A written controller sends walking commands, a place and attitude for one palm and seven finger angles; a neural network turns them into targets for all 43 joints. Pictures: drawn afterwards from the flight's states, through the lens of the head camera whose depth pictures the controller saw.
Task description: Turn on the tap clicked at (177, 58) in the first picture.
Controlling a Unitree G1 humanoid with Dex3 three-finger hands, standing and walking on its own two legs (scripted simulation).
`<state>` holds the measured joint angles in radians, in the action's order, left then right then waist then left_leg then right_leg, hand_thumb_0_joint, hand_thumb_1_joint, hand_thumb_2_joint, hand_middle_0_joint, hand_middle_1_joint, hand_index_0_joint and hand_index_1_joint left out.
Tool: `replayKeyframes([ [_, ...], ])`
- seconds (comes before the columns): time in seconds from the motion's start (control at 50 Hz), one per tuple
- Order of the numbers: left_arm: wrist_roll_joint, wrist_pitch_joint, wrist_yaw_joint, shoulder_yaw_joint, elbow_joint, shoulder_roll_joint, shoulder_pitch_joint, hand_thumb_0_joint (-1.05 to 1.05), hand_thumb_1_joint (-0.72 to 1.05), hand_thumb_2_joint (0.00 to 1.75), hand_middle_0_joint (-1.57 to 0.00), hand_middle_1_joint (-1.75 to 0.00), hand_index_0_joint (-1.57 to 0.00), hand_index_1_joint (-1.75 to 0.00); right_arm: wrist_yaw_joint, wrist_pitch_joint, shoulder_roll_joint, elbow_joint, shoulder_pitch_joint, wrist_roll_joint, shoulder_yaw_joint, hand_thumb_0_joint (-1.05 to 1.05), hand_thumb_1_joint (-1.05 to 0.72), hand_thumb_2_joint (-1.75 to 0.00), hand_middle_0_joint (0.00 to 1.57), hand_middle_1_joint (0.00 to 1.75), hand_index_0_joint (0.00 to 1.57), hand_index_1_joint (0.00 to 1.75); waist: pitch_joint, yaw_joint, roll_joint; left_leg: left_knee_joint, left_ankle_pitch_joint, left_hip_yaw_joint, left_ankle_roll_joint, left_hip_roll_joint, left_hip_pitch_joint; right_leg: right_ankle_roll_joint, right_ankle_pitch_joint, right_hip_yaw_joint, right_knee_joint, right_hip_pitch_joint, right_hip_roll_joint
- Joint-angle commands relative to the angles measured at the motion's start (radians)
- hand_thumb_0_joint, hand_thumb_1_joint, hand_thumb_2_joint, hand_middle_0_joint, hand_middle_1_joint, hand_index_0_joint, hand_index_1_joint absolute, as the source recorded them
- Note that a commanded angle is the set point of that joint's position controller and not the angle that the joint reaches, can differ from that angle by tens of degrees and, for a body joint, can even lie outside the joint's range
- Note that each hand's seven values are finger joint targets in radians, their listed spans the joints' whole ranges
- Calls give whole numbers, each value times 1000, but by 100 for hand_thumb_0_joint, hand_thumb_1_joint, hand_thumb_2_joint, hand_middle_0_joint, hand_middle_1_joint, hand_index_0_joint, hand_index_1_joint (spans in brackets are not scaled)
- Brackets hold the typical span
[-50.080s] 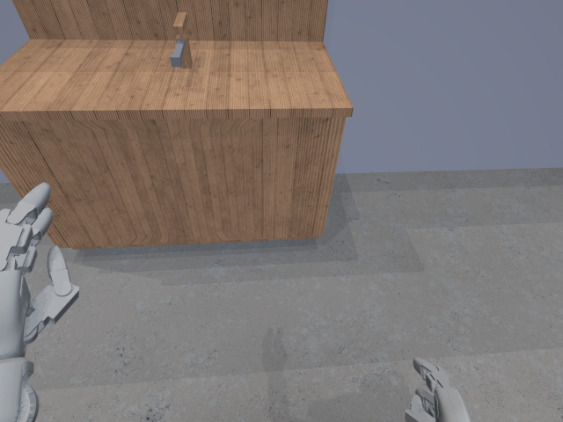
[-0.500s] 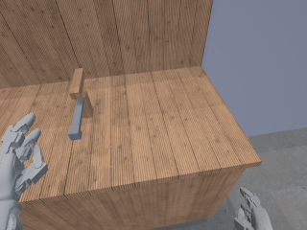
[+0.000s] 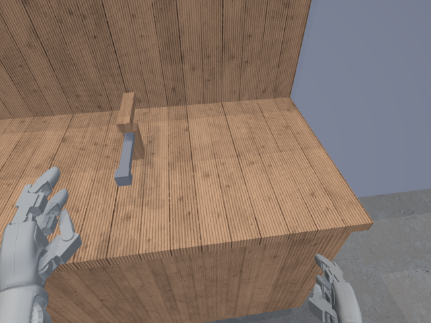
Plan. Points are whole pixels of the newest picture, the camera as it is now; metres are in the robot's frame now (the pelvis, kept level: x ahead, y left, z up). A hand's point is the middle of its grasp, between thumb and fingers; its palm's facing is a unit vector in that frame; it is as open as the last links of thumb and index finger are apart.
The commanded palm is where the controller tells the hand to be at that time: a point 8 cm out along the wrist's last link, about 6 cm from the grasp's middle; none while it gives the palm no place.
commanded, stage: turn the palm inward beside the body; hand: left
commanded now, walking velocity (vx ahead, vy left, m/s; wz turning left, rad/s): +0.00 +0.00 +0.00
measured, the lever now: (123, 177) +0.36 +0.25 +0.07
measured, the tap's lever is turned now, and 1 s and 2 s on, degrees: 0 0 0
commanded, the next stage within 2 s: reach beside the lever's end, fingers flat in 0.62 s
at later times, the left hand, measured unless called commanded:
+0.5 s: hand (99, 228) +0.20 +0.21 +0.14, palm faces +0.42 -0.90 -0.14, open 7.4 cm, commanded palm +0.15 +0.25 +0.15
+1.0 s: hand (105, 224) +0.22 +0.21 +0.13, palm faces +0.46 -0.88 -0.14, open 7.4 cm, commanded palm +0.17 +0.25 +0.14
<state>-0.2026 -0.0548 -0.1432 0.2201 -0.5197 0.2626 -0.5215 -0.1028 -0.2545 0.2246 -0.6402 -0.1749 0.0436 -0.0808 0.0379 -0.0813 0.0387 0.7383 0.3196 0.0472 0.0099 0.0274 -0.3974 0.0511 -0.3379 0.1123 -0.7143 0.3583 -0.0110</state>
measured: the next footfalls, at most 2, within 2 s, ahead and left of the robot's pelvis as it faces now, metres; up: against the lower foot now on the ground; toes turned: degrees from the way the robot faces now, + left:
none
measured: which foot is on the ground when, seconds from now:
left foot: down 0.00-1.00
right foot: down 0.00-1.00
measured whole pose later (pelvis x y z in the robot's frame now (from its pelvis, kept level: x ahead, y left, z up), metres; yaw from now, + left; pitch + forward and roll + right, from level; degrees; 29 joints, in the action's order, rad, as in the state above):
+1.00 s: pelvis +0.01 -0.03 +0.00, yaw +1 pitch +0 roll +0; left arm -0.24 -0.06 -0.17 0.22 -0.38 0.24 -0.44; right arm -0.12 -0.24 0.25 -0.67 -0.18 0.05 -0.04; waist 0.04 -0.07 0.07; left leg 0.71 0.32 0.08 -0.03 -0.01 -0.38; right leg 0.09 -0.34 0.14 -0.67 0.33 -0.05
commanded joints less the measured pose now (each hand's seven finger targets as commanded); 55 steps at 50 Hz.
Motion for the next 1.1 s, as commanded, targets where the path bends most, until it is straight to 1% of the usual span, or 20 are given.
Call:
replayKeyframes([
  [0.0,-10,39,-9,89,-220,129,47,0,90,90,-20,-30,-20,-30,-13,-65,119,172,162,4,46,0,-90,-90,20,30,20,30,22,-7,32,-185,179,63,22,-22,5,-28,-115,-55,186,30,28],
  [0.08,-24,35,-8,86,-246,125,64,0,90,90,-20,-30,-20,-30,-18,-71,126,177,138,-3,52,0,-90,-90,20,30,20,30,65,2,-1,-156,-5,55,24,-24,45,-26,2,-49,181,9,28],
  [0.22,-35,37,0,81,-236,107,47,0,90,90,-20,-30,-20,-30,-17,-77,125,165,105,0,58,0,-90,-90,20,30,20,30,108,-2,35,-138,-172,38,11,-22,92,-23,154,-48,172,-33,32],
  [0.28,-41,33,10,80,-221,109,26,0,90,90,-20,-30,-20,-30,-14,-76,133,171,97,-1,62,0,-90,-90,20,30,20,30,113,-2,-19,-135,-211,35,14,-25,89,-26,209,-46,167,-49,34],
  [0.3,-38,29,7,103,-214,127,24,0,90,90,-20,-30,-20,-30,-15,-73,130,166,103,2,63,0,-90,-90,20,30,20,30,107,-10,-6,-136,-208,32,14,-20,86,-26,209,-51,170,-55,34],
  [0.32,-41,29,11,76,-216,95,29,0,90,90,-20,-30,-20,-30,-15,-69,126,171,97,3,63,0,-90,-90,20,30,20,30,103,-1,-19,-136,-203,28,16,-21,90,-28,212,-50,175,-48,35],
  [0.38,-56,25,14,92,-201,108,31,0,90,90,-20,-30,-20,-30,-17,-64,134,174,100,5,67,0,-90,-90,20,30,20,30,106,-2,-61,-129,-187,23,26,-21,78,-36,210,-64,189,-58,38],
  [0.4,-46,25,9,104,-209,128,42,0,90,90,-20,-30,-20,-30,-18,-62,129,170,111,9,64,0,-90,-90,20,30,20,30,84,-6,-17,-130,-174,22,25,-19,81,-33,188,-70,198,-53,39],
  [0.42,-44,28,4,88,-213,107,52,0,90,90,-20,-30,-20,-30,-17,-60,125,172,104,9,63,0,-90,-90,20,30,20,30,81,-3,-5,-135,-164,23,24,-18,82,-32,175,-69,201,-48,40],
  [0.5,-38,42,-6,104,-218,133,54,0,90,90,-20,-30,-20,-30,-16,-60,127,173,110,6,64,0,-90,-90,20,30,20,30,81,-5,-14,-124,-158,18,30,-16,77,-34,171,-86,213,-56,45],
  [0.58,-46,50,-1,81,-202,115,53,0,90,90,-20,-30,-20,-30,-15,-64,129,175,111,6,65,0,-90,-90,20,30,20,30,80,1,-32,-110,-134,15,33,-17,61,-41,143,-111,231,-58,55],
  [0.74,-41,44,-16,86,-163,127,87,0,90,90,-20,-30,-20,-30,-21,-61,121,164,139,9,67,0,-90,-90,20,30,20,30,23,5,-17,-89,-62,18,29,-20,37,-42,-21,-171,291,-22,78],
  [0.78,-45,48,-23,93,-143,128,111,0,90,90,-20,-30,-20,-30,-22,-56,124,159,142,5,71,0,-90,-90,20,30,20,30,28,10,-54,-78,-56,20,29,-21,22,-47,-38,-187,297,-20,85],
  [0.8,-42,50,-28,122,-132,156,123,0,90,90,-20,-30,-20,-30,-24,-54,122,151,140,9,72,0,-90,-90,20,30,20,30,18,5,-27,-80,-45,19,28,-20,22,-43,-62,-189,304,-17,83],
  [0.82,-41,52,-27,86,-118,124,149,0,90,90,-20,-30,-20,-30,-23,-51,117,151,149,10,69,0,-90,-90,20,30,20,30,10,14,-30,-83,-28,18,27,-20,21,-45,-97,-188,310,-2,87],
  [0.88,-40,66,-33,87,-95,131,201,0,90,90,-20,-30,-20,-30,-26,-54,122,144,157,6,73,0,-90,-90,20,30,20,30,26,17,-37,-77,-15,23,27,-20,16,-46,-130,-201,315,-1,90],
  [0.9,-31,71,-33,87,-106,143,222,0,90,90,-20,-30,-20,-30,-26,-55,120,141,159,9,72,0,-90,-90,20,30,20,30,29,18,0,-82,-18,22,26,-19,26,-41,-120,-195,309,-2,87],
  [0.96,-29,80,-30,83,-71,130,179,0,90,90,-20,-30,-20,-30,-24,-55,124,144,148,2,73,0,-90,-90,20,30,20,30,85,11,-40,-90,-65,23,28,-16,28,-42,-13,-171,269,-31,77],
  [1.0,-28,80,-26,111,-54,155,189,0,90,90,-20,-30,-20,-30,-25,-50,124,138,135,3,73,0,-90,-90,20,30,20,30,101,8,-28,-93,-92,17,29,-13,32,-41,52,-165,253,-55,71],
  [1.08,-35,83,-21,122,-18,141,194,0,90,90,-20,-30,-20,-30,-25,-41,129,142,118,1,75,0,-90,-90,20,30,20,30,121,8,-46,-109,-144,11,30,-12,43,-41,175,-128,216,-72,58],
])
